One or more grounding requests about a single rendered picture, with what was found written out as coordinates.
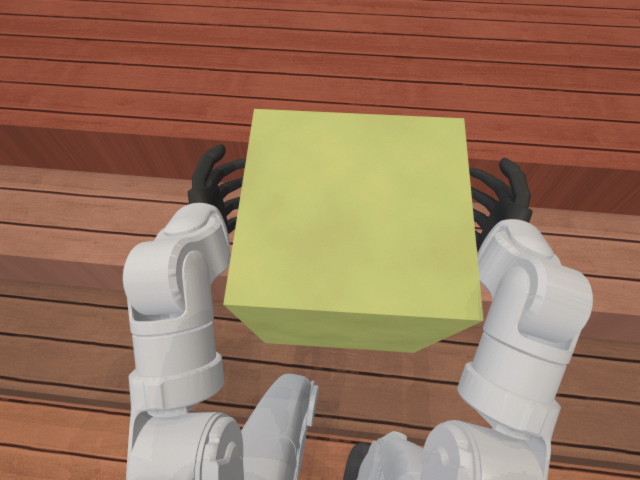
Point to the carton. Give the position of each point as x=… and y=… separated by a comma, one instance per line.
x=355, y=231

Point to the robot left thigh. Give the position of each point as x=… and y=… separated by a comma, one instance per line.
x=271, y=434

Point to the left robot hand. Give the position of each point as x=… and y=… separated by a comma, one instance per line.
x=205, y=182

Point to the left robot upper arm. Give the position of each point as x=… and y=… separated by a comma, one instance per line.
x=193, y=446

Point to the right robot hand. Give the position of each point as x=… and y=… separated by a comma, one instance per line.
x=513, y=203

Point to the right robot forearm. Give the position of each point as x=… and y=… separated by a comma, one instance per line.
x=538, y=310

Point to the left robot forearm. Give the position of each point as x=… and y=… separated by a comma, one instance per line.
x=168, y=287

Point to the right robot upper arm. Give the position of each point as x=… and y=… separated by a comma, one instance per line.
x=457, y=450

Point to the right robot shin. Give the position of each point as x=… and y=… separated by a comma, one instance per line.
x=362, y=469

